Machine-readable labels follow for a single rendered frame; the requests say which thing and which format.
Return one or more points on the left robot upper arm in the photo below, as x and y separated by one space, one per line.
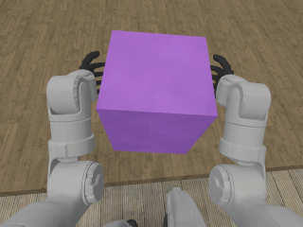
72 187

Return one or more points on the carton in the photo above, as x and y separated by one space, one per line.
156 93

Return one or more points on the robot right shin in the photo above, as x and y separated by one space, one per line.
170 218

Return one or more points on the right robot upper arm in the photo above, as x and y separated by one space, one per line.
241 192

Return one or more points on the robot right forearm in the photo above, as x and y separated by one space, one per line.
247 106

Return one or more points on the right robot thigh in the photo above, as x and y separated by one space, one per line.
184 210

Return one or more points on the left robot hand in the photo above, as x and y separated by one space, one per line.
85 65

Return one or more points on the right robot hand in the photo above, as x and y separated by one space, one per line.
225 70

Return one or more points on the robot left forearm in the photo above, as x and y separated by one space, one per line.
69 100

